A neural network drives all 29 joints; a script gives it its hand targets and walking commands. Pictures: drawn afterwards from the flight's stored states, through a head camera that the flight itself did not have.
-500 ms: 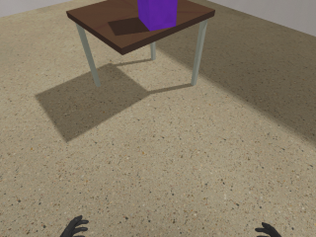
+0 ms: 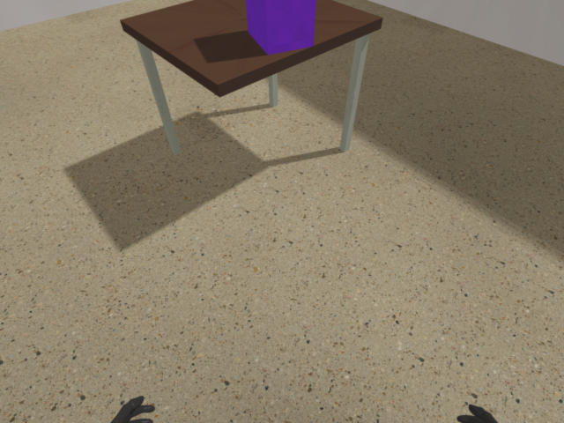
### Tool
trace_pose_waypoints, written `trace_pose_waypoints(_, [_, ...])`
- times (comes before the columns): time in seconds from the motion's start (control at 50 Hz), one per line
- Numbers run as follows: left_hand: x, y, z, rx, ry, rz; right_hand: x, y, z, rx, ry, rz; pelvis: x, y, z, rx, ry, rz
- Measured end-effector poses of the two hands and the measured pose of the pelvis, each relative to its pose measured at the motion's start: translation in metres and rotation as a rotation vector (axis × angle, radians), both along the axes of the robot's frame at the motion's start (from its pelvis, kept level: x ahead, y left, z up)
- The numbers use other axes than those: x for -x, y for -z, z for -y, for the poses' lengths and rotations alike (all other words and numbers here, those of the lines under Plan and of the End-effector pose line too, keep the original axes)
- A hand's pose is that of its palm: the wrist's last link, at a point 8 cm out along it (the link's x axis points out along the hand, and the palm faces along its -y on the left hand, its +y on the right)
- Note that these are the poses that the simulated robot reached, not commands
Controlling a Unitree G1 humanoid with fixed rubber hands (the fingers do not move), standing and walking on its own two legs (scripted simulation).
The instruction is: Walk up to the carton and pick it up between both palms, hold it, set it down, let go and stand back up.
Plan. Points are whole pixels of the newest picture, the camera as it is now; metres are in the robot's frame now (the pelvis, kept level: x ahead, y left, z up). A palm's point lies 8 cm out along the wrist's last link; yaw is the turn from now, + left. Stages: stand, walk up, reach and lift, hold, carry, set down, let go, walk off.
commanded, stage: stand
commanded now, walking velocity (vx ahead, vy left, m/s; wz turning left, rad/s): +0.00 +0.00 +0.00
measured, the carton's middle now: out of the picture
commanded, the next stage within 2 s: walk up in 0.80 s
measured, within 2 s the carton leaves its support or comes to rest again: neither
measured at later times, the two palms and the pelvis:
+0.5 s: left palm out of the picture +0.08 +0.27 -0.10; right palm out of the picture +0.09 -0.28 -0.10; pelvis -0.01 +0.00 +0.01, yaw +0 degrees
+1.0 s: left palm out of the picture +0.08 +0.27 -0.10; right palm out of the picture +0.08 -0.29 -0.10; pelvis -0.01 +0.00 +0.01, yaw +0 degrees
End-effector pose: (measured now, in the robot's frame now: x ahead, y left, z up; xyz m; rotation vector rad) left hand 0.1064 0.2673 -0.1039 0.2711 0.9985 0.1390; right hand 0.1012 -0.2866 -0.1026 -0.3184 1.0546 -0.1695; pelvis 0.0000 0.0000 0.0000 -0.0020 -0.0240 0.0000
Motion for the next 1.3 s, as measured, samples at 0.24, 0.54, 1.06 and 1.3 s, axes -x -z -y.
trace_pose_waypoints(0.24, [0.013,0.000,-0.003,0.004,-0.005,-0.028,0.023,0.000,0.000,0.005,0.017,-0.059,0.008,-0.005,-0.003,0.004,0.000,-0.012])
trace_pose_waypoints(0.54, [0.023,0.001,-0.003,0.003,-0.012,-0.053,0.014,-0.002,-0.002,-0.003,0.009,-0.038,0.011,-0.007,-0.001,0.002,0.000,-0.011])
trace_pose_waypoints(1.06, [0.028,-0.004,0.001,0.004,-0.009,-0.056,0.024,-0.001,0.003,-0.017,0.016,-0.062,0.014,-0.010,0.004,-0.005,0.000,0.001])
trace_pose_waypoints(1.3, [0.019,0.001,-0.044,-0.008,-0.016,-0.076,0.046,-0.024,0.036,0.109,0.032,-0.187,-0.006,-0.008,-0.015,0.024,-0.040,-0.032])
